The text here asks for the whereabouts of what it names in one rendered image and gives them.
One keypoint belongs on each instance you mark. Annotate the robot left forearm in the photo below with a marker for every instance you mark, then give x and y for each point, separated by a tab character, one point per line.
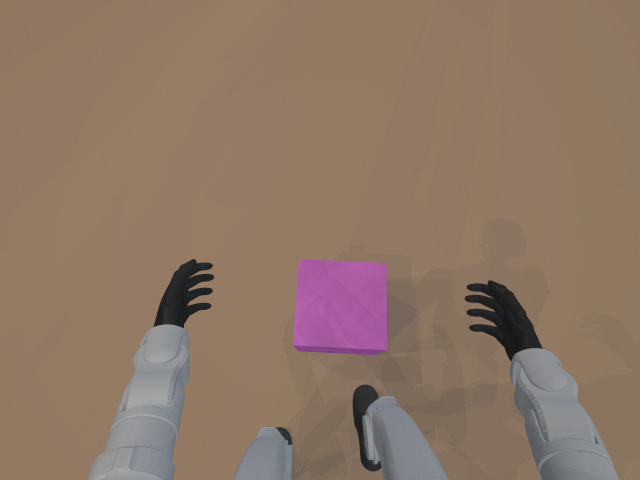
142	436

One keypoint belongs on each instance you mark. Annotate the right robot shin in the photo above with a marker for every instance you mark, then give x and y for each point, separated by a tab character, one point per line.
381	402

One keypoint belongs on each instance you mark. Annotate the robot right hand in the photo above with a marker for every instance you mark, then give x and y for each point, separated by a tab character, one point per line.
514	329

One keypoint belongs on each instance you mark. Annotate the robot left hand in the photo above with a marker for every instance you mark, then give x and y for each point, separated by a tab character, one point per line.
173	307

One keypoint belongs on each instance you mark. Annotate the robot right forearm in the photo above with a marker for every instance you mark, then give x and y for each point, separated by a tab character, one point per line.
564	440

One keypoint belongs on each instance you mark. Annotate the right robot thigh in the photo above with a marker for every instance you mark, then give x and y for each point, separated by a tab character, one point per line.
393	438

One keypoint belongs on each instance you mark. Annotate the carton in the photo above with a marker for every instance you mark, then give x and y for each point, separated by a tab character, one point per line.
341	307

